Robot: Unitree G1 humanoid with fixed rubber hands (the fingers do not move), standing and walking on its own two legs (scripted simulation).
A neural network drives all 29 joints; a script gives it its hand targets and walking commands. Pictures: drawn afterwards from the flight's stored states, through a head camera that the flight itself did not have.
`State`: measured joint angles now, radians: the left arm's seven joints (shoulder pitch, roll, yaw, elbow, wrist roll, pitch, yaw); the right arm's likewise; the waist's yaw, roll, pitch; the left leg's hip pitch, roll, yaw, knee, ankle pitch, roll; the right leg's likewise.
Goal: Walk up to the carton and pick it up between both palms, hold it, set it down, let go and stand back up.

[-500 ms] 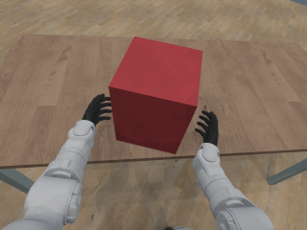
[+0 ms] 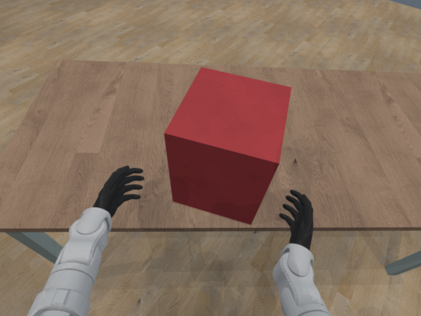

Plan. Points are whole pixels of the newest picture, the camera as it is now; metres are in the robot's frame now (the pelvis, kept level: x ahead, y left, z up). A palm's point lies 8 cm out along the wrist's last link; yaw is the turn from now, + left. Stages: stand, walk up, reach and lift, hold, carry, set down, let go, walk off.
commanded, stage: set down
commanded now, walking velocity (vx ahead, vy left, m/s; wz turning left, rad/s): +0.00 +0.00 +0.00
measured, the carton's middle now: (227, 149) +0.46 -0.04 +0.01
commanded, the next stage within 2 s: none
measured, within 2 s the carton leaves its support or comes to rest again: neither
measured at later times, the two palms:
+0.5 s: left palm (82, 240) +0.26 +0.23 +0.02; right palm (308, 263) +0.20 -0.16 +0.01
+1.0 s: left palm (73, 275) +0.20 +0.24 +0.01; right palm (323, 284) +0.17 -0.18 +0.01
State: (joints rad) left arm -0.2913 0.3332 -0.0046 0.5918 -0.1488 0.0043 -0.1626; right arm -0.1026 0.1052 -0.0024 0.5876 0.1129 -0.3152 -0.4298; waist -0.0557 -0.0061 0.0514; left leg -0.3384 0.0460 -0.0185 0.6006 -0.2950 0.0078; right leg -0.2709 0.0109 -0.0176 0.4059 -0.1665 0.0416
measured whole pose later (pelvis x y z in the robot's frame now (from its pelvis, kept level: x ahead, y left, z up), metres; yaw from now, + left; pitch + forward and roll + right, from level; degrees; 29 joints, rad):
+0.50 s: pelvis +0.01 +0.00 +0.00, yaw -1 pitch -6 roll -3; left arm 0.08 0.43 -0.04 0.16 -0.26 0.08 -0.18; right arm 0.28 0.08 0.08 0.15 0.13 -0.16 -0.41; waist 0.03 -0.02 0.14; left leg -0.13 0.04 0.01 0.53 -0.30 0.01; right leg -0.08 0.01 0.00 0.35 -0.17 0.04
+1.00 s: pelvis +0.02 -0.01 +0.01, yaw +0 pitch -6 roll -2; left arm 0.32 0.45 -0.02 0.04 -0.26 0.03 -0.16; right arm 0.51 0.05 0.07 0.00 0.10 -0.09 -0.32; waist 0.05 -0.01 0.16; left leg -0.08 0.04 0.01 0.50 -0.31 0.00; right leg -0.05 0.00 0.00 0.37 -0.21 0.03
